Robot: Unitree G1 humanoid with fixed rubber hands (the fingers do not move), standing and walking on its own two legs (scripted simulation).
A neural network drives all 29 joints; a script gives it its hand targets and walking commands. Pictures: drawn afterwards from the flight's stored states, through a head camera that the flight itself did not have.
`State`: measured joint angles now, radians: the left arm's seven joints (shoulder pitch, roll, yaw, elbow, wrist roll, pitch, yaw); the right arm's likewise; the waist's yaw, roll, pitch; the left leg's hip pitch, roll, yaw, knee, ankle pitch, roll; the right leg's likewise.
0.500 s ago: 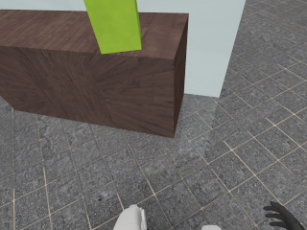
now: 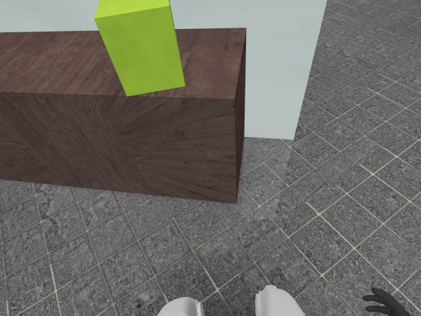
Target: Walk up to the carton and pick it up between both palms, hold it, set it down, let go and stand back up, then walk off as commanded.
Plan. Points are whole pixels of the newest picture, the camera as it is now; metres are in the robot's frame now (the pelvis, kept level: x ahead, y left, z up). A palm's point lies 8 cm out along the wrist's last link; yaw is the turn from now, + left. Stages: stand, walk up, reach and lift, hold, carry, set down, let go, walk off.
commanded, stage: walk up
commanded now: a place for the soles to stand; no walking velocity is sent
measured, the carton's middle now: (145, 40) +0.89 +0.24 +0.09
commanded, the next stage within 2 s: none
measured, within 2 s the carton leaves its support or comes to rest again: neither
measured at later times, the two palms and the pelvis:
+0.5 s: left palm out of the picture +0.10 +0.49 -0.05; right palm out of the picture +0.09 -0.19 -0.12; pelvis +0.01 +0.14 -0.02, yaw -5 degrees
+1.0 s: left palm out of the picture +0.14 +0.54 -0.05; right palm out of the picture +0.08 -0.16 -0.12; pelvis +0.02 +0.18 -0.02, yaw -10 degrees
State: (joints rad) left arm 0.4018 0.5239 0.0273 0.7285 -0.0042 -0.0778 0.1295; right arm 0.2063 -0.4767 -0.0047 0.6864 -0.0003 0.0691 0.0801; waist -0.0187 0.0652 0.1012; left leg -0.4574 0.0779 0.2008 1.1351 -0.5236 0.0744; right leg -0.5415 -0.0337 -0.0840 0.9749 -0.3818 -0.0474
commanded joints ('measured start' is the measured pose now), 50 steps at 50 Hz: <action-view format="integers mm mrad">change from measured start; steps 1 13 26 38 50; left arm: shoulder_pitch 156 14 44 174 -156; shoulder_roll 377 392 268 423 137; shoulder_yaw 140 151 113 165 45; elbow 30 -7 53 46 -39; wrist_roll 10 45 14 21 27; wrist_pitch -35 -55 -11 -24 -7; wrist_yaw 52 40 22 28 -1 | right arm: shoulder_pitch -142 -76 -3 -173 157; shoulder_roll -233 -251 -268 -220 -328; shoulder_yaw -145 -171 -161 -118 -171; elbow -146 -119 -69 -144 53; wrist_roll -78 -66 -67 -69 -33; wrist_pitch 6 5 -44 -11 -71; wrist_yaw -21 5 -32 -39 -55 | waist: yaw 78 16 -43 119 -113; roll -26 -203 21 -205 201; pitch -85 -72 -64 -137 -76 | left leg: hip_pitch -404 -173 181 -513 198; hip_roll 55 111 298 58 297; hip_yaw -330 -253 -484 -279 -730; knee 239 4 -642 221 -788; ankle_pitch -102 -62 7 -175 -332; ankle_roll -81 -63 33 -119 -20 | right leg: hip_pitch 300 -46 -295 335 -482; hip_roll -412 -300 -53 -435 73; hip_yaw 882 608 48 980 86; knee -570 -338 287 -555 404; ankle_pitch -105 -99 -163 -249 -211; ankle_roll -272 -241 -2 -320 3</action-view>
